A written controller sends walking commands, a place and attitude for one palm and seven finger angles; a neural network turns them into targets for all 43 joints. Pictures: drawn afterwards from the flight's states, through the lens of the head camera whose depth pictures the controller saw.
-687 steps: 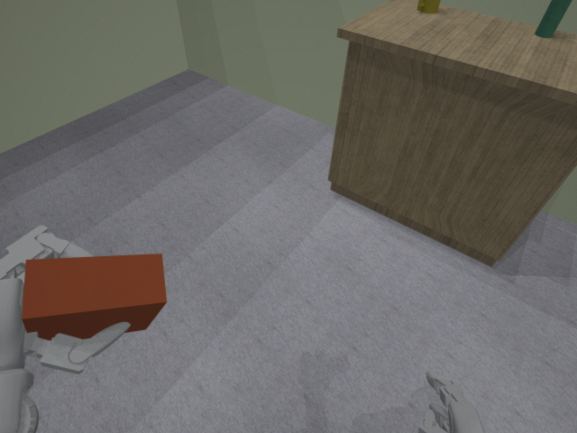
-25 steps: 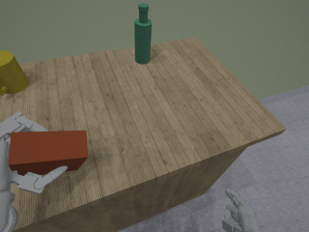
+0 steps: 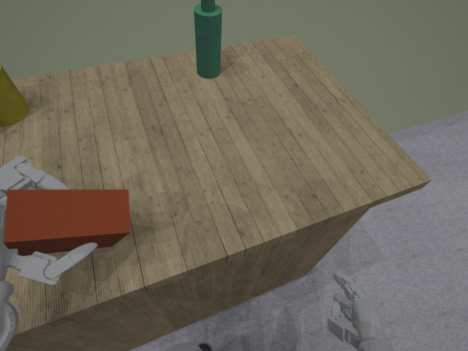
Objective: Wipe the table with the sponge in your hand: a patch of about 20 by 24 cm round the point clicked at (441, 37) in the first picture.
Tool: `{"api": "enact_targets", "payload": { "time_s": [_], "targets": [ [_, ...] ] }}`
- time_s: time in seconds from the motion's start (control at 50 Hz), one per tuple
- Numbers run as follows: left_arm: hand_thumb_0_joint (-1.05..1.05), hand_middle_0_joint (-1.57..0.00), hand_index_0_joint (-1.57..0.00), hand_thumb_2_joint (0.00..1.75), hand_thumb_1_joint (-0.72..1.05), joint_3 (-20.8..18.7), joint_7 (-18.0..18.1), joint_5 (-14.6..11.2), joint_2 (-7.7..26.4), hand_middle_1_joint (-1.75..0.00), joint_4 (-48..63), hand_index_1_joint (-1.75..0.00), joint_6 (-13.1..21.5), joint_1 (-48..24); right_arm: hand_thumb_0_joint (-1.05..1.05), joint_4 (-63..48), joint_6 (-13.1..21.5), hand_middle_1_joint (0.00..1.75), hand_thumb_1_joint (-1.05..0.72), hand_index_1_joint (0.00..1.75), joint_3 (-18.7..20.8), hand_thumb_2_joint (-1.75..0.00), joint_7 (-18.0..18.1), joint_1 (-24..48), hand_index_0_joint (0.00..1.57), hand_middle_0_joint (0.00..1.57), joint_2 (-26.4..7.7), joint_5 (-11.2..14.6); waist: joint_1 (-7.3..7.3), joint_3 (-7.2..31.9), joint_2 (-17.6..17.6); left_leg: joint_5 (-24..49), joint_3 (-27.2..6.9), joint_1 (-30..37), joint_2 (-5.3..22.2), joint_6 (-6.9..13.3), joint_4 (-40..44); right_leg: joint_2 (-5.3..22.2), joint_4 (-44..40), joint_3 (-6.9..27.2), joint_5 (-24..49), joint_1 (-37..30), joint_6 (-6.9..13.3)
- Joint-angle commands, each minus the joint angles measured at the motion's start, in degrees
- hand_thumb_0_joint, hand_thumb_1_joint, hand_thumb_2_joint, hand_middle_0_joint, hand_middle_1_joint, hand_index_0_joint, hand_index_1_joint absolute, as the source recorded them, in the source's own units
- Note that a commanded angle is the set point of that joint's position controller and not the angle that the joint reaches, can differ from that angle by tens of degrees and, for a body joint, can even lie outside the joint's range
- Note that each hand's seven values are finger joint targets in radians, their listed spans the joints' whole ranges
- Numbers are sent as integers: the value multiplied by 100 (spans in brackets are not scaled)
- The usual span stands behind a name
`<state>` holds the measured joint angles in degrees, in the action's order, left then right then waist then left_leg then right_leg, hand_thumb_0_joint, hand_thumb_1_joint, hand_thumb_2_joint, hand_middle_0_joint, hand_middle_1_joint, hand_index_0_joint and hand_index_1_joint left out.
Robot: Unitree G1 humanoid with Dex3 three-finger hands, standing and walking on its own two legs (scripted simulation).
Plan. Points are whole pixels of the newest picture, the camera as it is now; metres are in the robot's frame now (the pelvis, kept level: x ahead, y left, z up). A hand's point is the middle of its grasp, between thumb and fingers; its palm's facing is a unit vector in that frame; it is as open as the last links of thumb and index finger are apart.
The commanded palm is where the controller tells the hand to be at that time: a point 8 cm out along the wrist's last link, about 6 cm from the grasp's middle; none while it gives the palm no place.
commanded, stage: shuffle to correct the standing spot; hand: left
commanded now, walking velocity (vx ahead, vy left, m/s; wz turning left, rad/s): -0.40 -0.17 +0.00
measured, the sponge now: (86, 223) +0.24 +0.22 +0.13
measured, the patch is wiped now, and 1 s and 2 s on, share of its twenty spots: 0.00 0.00 0.00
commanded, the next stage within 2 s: come to a stop and stand still in 0.34 s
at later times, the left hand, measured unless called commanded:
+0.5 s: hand (115, 265) +0.18 +0.16 +0.16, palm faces +0.27 -0.83 -0.49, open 9.6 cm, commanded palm +0.11 +0.20 +0.18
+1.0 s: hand (131, 340) +0.12 +0.12 +0.15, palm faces +0.35 -0.86 -0.38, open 9.6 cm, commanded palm +0.06 +0.16 +0.18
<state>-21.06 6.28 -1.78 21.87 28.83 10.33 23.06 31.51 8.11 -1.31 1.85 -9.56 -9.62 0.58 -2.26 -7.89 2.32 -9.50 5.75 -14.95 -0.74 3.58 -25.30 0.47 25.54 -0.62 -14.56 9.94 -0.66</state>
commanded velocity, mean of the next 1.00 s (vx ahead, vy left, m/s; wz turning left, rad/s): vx -0.10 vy -0.01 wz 0.00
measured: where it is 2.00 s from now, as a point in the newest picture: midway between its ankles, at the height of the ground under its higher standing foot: outside the picture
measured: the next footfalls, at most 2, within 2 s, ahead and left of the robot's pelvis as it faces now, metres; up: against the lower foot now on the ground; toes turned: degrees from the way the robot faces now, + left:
left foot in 0.44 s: -0.01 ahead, +0.07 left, +0.00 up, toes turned +2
right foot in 0.64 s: -0.03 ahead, -0.18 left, +0.00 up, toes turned +2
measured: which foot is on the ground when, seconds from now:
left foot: down 0.00-0.22, up 0.24-0.42, down 0.44-0.64, up 0.66-0.92, down 0.94-1.00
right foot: down 0.00-0.44, up 0.46-0.62, down 0.64-1.00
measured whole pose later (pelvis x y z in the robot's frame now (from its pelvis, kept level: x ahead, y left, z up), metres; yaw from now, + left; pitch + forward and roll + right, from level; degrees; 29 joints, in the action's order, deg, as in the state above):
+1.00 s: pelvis -0.11 -0.11 -0.01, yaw -2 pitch -2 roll +3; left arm -20.9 8.2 -0.8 21.7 31.0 9.7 26.3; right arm 35.7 6.9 2.1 2.7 -14.5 -12.3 0.2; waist 0.2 -4.2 6.6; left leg -19.9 4.9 -6.1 -2.2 1.4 -26.5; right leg 2.1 37.4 -3.7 -16.2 23.1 1.8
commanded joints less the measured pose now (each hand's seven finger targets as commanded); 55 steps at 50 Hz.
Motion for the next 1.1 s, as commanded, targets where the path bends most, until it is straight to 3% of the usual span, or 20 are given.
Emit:
{"api": "enact_targets", "payload": {
  "time_s": [0.0, 0.14, 0.22, 0.28, 0.34, 0.38, 0.42, 0.44, 0.54, 0.6, 0.62, 0.64, 0.68, 0.74, 0.86, 0.9, 0.94, 0.98, 1.02, 1.08],
  "targets": [
    [0, -120, -120, 130, 10, -669, 21, -73, 905, -160, 1858, -160, 564, -159, 0, -844, 405, 30, -90, 30, 399, -90, -43, 199, 20, 20, -808, -34, 46, 1532, -1396, 1817, -1166, 1086, 1531, -213, 511, 4, 211, -133, -263, 248, 115],
    [0, -120, -120, 130, 10, -1105, -96, -212, 1051, -160, 1645, -160, 613, 491, 0, -921, 398, 30, -90, 30, 448, -90, -58, 277, 20, 20, -773, 14, 38, 1344, -696, 605, -870, 191, 1365, -129, -315, 199, -459, 39, 847, -7, 240],
    [0, -120, -120, 130, 10, -1060, -50, -303, 1159, -160, 1748, -160, 697, 252, 0, -759, 329, 30, -90, 30, 525, -90, 49, 127, 20, 20, -662, -8, 133, 1481, 844, -1543, -514, -179, 57, -474, -2716, 1700, -968, 1588, 2556, 777, 1081],
    [0, -120, -120, 130, 10, -1085, 98, -240, 1195, -160, 1848, -160, 716, 460, 0, -672, 325, 30, -90, 30, 349, -90, 78, 337, 20, 20, -480, -122, 71, 1567, 267, -2100, -750, -1223, 196, -525, -2514, 1782, -424, 1518, 3566, -332, 1422],
    [0, -120, -120, 130, 10, -966, 205, -216, 1127, -160, 1793, -160, 791, 551, 0, -520, 333, 30, -90, 30, 208, -90, 166, 454, 20, 20, -423, -158, 162, 1685, -160, -1189, -506, -875, 212, -466, -526, 1365, 223, 1035, 4398, -750, 970],
    [0, -120, -120, 130, 10, -1029, 203, -254, 1212, -160, 1994, -160, 879, 408, 0, -568, 272, 30, -90, 30, 339, -90, 231, 129, 20, 20, -575, -157, 238, 1966, -528, 1123, -483, 540, 439, -369, 617, 692, 1084, 399, 3982, -262, 427],
    [0, -120, -120, 130, 10, -1122, 103, -197, 1196, -160, 2101, -160, 1078, 286, 0, -524, 400, 30, -90, 30, 558, -90, 189, 13, 20, 20, -715, -216, 218, 1810, -1551, 5047, -2139, 2111, 2414, 519, 237, -152, 3003, 254, -871, 2138, -67],
    [0, -120, -120, 130, 10, -1143, 84, -96, 1011, -160, 1777, -160, 997, 603, 0, -522, 401, 30, -90, 30, 564, -90, 101, 64, 20, 20, -697, -161, 147, 1684, -1275, 5166, -1884, 2449, 2588, 804, 114, -269, 3791, 602, -1575, 2655, -90],
    [0, -120, -120, 130, 10, -1268, 145, -124, 1121, -160, 2269, -160, 573, 513, 0, -769, 239, 30, -90, 30, 603, -90, -50, 225, 20, 20, -844, -3, 38, 1597, -1739, 1933, -648, 718, 1528, 209, -268, 176, 1445, 54, -769, 891, 105],
    [0, -120, -120, 130, 10, -1155, 157, -67, 1187, -160, 1935, -160, 393, 394, 0, -867, 177, 30, -90, 30, 504, -90, -42, 189, 20, 20, -805, 96, 188, 1479, -414, -1755, -482, -728, 630, -94, -1405, 334, -153, -32, 492, -864, 33],
    [0, -120, -120, 130, 10, -1300, 174, -75, 1452, -160, 1719, -160, 356, 385, 0, -847, 154, 30, -90, 30, 494, -90, 6, 204, 20, 20, -716, 91, 219, 1412, 929, -2280, -294, -967, 8, -260, -2648, 998, -861, 1044, -297, -471, 255],
    [0, -120, -120, 130, 10, -1359, 189, -97, 1541, -160, 1382, -160, 281, 477, 0, -870, 127, 30, -90, 30, 459, -90, 53, 290, 20, 20, -729, 95, 177, 1157, 1359, -2207, -510, -1197, -171, -329, -3729, 1825, -1384, 2158, -879, 134, 746],
    [0, -120, -120, 130, 10, -972, 129, -135, 1053, -160, 1101, -160, 140, 181, 0, -578, 49, 30, -90, 30, 563, -90, 31, 61, 20, 20, -864, 101, 309, 725, 1460, -1494, -745, -946, 9, -391, -4454, 1942, -1880, 2573, -3043, 1400, 894],
    [0, -120, -120, 130, 10, -1072, 161, -99, 1163, -160, 992, -160, 132, 247, 0, -417, -118, 30, -90, 30, 441, -90, 38, 198, 20, 20, -748, 53, 377, 829, 357, -1233, -722, -652, 201, -368, -3886, 1789, -1373, 1655, -2484, 1688, 1008],
    [0, -120, -120, 130, 10, -744, 306, 37, 971, -160, 1495, -160, 349, -61, 0, -398, 161, 30, -90, 30, 439, -90, 70, 77, 20, 20, -745, -52, 241, 1317, 362, -1243, -292, 476, -7, -6, -259, 1391, -881, 990, -1636, 909, 596],
    [0, -120, -120, 130, 10, -630, 318, 49, 946, -160, 1777, -160, 426, -152, 0, -449, 259, 30, -90, 30, 475, -90, 110, 2, 20, 20, -815, -54, 253, 1347, -674, -646, -159, 742, 33, 51, 1024, 772, -102, 527, -1224, 380, 388],
    [0, -120, -120, 130, 10, -758, 334, 57, 1131, -160, 2218, -160, 455, -240, 0, -623, 322, 30, -90, 30, 582, -90, 116, 62, 20, 20, -958, -16, 123, 1380, -2039, 261, -1028, 1032, 961, 364, 1264, -20, 1678, -214, -740, 626, 114],
    [0, -120, -120, 130, 10, -756, 308, 92, 1177, -160, 2170, -160, 477, -387, 0, -513, 311, 30, -90, 30, 441, -90, 63, 203, 20, 20, -734, -50, 301, 844, -2868, 1465, -1793, 717, 1226, 569, 930, -70, 2467, -361, -1511, 1516, 136],
    [0, -120, -120, 130, 10, -758, 250, 133, 968, -160, 1640, -160, 488, -143, 0, -476, 261, 30, -90, 30, 496, -90, -64, 155, 20, 20, -895, -12, 197, 569, -1751, 2234, -1317, 436, 1182, 424, 297, -18, 1282, -228, -789, 994, 258],
    [0, -120, -120, 130, 10, -832, 202, -11, 933, -160, 1121, -160, 400, 99, 0, -557, 141, 30, -90, 30, 582, -90, -116, 45, 20, 20, -995, 100, 177, 1369, -361, 2042, -986, -4, 672, 78, -1341, 79, -441, -271, 1292, -1042, 391]
  ]
}}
